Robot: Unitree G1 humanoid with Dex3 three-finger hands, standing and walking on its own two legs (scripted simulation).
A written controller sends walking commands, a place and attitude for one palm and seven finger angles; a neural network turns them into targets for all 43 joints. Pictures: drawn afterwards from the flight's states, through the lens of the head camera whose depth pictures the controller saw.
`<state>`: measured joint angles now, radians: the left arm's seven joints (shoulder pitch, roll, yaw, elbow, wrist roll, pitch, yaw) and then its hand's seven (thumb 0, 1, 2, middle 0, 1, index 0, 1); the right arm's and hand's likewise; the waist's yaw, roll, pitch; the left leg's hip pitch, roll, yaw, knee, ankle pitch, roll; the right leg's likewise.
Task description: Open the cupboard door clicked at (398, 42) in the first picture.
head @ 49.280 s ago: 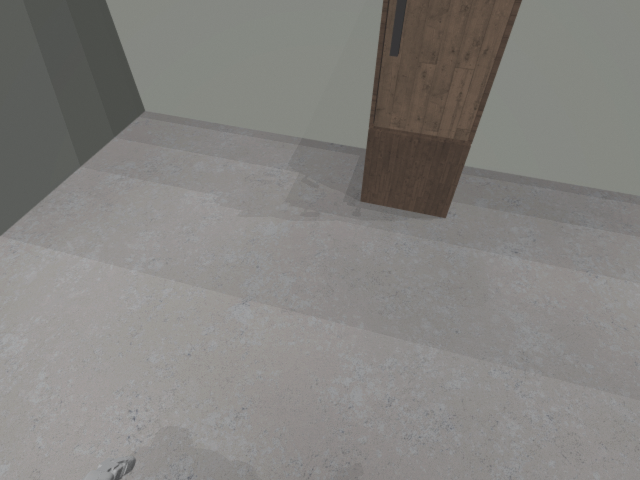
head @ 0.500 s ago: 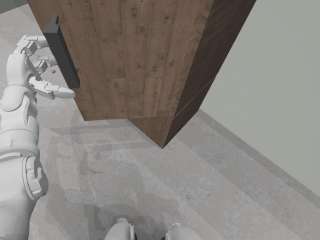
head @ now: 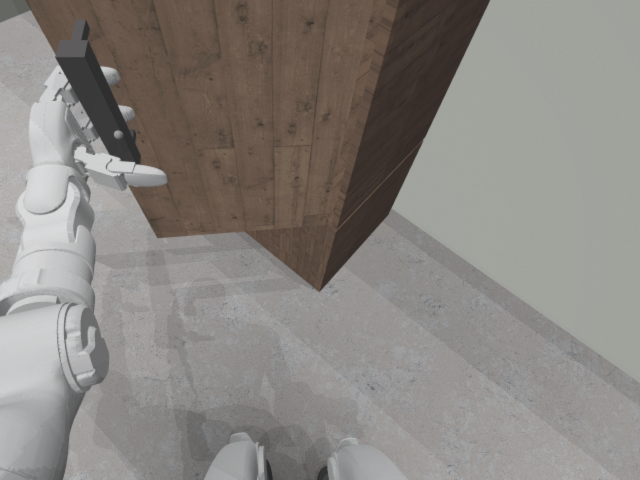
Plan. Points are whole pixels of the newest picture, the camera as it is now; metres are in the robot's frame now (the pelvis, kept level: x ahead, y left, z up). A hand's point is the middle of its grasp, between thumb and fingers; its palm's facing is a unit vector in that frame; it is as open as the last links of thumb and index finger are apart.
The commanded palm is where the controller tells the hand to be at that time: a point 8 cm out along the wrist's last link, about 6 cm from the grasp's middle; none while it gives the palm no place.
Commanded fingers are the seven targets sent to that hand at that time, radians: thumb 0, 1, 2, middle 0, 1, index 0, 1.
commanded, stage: slide the fingers in behind the handle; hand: left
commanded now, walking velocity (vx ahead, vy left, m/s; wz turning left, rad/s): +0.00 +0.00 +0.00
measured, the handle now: (107, 102) +0.56 +0.22 +0.10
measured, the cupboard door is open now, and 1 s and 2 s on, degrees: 48 49 70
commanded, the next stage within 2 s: close the thumb around the handle in 0.56 s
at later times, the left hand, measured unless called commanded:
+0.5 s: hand (129, 135) +0.51 +0.19 +0.09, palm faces +0.13 -0.99 -0.01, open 13.9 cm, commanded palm +0.48 +0.22 +0.09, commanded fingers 0.00 -0.50 0.30 -0.30 -1.20 -0.30 -1.20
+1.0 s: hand (128, 136) +0.51 +0.19 +0.09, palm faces +0.11 -0.99 -0.01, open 10.7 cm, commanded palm +0.48 +0.23 +0.09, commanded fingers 0.00 0.51 0.73 -0.37 -1.31 -0.37 -1.31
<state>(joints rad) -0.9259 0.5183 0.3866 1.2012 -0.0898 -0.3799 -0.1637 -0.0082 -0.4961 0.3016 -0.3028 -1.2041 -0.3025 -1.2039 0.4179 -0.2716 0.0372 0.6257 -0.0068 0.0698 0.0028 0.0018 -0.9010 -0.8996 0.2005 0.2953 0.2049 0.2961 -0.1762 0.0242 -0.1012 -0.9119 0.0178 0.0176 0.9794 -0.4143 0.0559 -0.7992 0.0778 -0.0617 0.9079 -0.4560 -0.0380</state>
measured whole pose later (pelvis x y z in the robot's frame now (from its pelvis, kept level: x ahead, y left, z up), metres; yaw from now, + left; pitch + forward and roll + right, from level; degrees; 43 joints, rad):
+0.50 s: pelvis +0.01 -0.01 +0.00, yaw +1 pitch +20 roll -3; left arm -0.89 0.47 0.35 1.17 -0.12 -0.39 -0.13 -0.01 -0.50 0.30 -0.30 -1.20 -0.31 -1.20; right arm 0.41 -0.27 0.02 0.65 -0.01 0.07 0.02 0.00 -0.90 -0.90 0.20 0.30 0.20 0.30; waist -0.15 0.03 -0.12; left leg -0.89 0.02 0.00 0.97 -0.42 0.04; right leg -0.78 0.08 -0.07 0.90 -0.47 -0.06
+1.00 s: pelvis +0.01 -0.01 +0.00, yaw +1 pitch +19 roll -3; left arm -0.89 0.47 0.35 1.18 -0.11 -0.39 -0.15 0.00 0.00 0.51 -0.33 -1.26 -0.32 -1.25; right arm 0.40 -0.27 0.02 0.65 0.00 0.07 0.01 0.00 -0.90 -0.90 0.20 0.30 0.20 0.30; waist -0.15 0.03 -0.11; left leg -0.88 0.01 0.01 0.97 -0.42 0.04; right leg -0.77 0.08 -0.07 0.90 -0.47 -0.05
